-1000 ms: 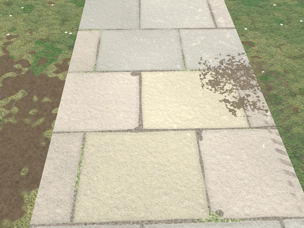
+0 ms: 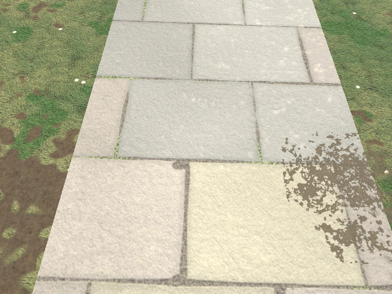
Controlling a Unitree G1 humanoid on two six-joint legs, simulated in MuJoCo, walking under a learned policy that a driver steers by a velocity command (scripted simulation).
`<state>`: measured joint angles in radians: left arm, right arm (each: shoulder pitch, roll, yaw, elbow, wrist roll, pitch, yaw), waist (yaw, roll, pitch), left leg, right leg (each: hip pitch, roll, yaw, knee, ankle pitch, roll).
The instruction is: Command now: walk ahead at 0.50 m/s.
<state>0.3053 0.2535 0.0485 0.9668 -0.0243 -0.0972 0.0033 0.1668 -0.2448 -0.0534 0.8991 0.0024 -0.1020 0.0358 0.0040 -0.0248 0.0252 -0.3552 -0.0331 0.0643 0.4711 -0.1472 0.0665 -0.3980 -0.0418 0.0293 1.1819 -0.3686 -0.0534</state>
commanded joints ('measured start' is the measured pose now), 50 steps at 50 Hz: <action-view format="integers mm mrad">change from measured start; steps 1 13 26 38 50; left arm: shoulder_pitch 30 -327 -14 -56 -56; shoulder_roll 66 32 121 108 190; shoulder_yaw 27 16 43 39 60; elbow -57 -169 -106 -49 -81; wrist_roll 5 10 20 44 9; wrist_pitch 3 8 -9 -24 41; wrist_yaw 9 -11 -22 13 44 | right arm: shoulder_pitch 27 230 149 -1 202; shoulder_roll -73 -142 -140 -48 -221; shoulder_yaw -12 -22 -18 -40 -106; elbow -25 64 32 -21 -89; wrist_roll -12 9 55 18 8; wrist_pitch -14 4 -16 50 49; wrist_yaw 3 -41 -35 -30 -2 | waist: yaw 13 -75 80 6 -163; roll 101 78 -83 -30 26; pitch -70 45 -179 30 -178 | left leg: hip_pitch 189 295 -388 -356 310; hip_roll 258 229 100 149 37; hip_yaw -312 -134 -179 -159 -80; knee -302 -354 860 378 4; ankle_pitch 70 172 -278 229 376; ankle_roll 161 131 2 -30 126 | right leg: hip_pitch -183 -295 533 281 232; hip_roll -108 -65 -314 -192 -130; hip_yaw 48 -23 390 -127 -266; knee -13 -562 -901 -1080 -208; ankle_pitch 108 484 144 423 802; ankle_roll -5 42 -184 -102 63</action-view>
